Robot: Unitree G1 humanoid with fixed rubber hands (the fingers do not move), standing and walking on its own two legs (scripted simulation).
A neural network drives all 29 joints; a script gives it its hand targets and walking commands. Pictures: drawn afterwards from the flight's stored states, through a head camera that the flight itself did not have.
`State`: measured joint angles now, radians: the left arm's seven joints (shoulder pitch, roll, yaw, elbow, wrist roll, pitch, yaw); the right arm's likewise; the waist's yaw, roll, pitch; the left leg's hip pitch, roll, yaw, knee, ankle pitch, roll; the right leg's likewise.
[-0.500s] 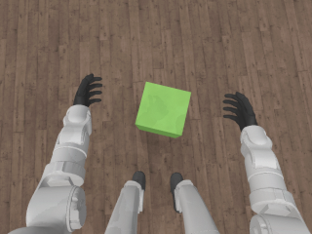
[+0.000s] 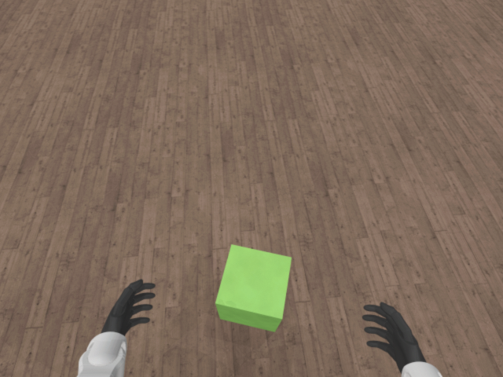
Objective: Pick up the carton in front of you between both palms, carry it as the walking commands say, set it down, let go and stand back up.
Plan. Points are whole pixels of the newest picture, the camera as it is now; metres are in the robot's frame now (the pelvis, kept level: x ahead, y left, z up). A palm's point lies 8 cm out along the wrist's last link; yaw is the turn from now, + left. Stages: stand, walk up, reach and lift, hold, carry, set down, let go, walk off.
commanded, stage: let go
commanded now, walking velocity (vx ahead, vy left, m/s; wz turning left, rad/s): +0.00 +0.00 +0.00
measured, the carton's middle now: (253, 289) +0.42 -0.02 -0.64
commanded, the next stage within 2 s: stand in 0.54 s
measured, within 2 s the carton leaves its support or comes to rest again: neither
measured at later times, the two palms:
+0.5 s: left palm out of the picture +0.14 +0.24 -0.06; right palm (410, 359) +0.16 -0.23 -0.06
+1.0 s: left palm out of the picture +0.14 +0.28 -0.07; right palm (435, 366) +0.15 -0.29 -0.10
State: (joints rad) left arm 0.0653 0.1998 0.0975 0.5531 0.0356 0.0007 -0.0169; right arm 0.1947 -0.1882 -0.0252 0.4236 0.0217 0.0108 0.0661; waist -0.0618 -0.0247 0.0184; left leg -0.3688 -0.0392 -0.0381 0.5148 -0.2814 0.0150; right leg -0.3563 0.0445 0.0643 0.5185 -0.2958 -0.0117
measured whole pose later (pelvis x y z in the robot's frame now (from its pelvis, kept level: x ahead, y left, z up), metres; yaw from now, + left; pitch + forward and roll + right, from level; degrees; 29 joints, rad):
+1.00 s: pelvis +0.01 -0.01 +0.00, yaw +0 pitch +1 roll +0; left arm 0.20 0.32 0.06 0.69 0.03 0.01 0.01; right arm 0.19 -0.33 -0.04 0.71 -0.03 0.00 -0.02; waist 0.01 0.05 0.01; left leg -0.21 -0.03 -0.05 0.52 -0.32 0.00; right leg -0.19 0.06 0.05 0.52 -0.33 -0.03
